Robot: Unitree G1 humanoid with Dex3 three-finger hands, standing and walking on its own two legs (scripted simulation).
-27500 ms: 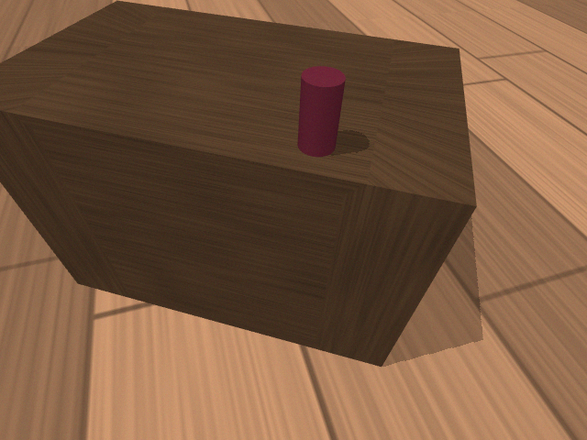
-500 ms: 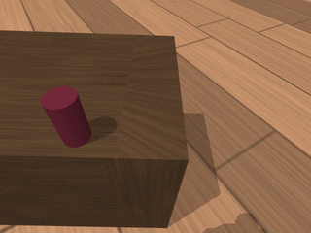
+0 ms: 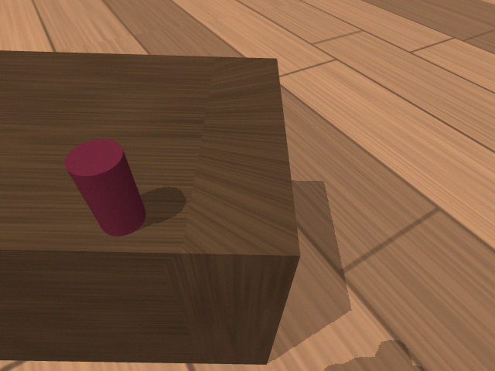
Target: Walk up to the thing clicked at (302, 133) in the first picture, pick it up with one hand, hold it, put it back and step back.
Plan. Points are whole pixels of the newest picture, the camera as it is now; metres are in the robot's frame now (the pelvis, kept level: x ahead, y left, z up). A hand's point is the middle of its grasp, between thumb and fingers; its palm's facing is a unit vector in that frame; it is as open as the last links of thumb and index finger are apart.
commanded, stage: stand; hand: left
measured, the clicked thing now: (110, 190) +0.38 +0.24 +0.09
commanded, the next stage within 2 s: step back in 0.50 s
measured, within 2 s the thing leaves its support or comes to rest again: neither
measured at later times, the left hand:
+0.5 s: hand out of the picture +0.07 +0.25 -0.16, palm faces -0.03 -0.94 -0.34, open 7.4 cm
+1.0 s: hand out of the picture +0.06 +0.30 -0.18, palm faces -0.07 -0.93 -0.36, open 7.4 cm
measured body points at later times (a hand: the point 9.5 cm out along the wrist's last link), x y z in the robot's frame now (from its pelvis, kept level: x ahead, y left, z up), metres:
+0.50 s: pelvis +0.00 +0.00 +0.00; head +0.02 +0.00 +0.45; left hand +0.08 +0.30 -0.13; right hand +0.07 -0.30 -0.13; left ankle -0.03 +0.14 -0.75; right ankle +0.01 -0.13 -0.75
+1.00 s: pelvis -0.09 +0.03 -0.02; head -0.01 +0.06 +0.42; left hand +0.06 +0.34 -0.15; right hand -0.04 -0.29 -0.13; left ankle -0.08 +0.15 -0.75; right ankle -0.11 -0.10 -0.67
